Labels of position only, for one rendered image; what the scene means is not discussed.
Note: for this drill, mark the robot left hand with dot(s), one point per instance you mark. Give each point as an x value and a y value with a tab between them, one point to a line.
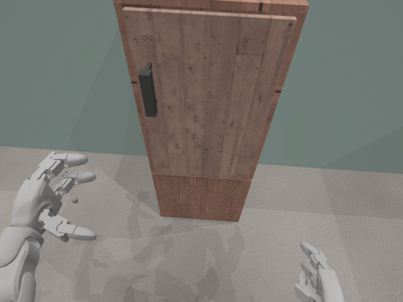
35	195

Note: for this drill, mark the handle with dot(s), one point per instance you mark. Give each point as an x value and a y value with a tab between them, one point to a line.
147	89

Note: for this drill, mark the robot left forearm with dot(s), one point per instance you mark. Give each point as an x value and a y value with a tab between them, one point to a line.
19	256

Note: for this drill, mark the robot right hand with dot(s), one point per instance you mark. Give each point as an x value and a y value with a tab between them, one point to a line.
326	286

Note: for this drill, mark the cupboard door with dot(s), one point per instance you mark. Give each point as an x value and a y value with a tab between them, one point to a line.
215	75

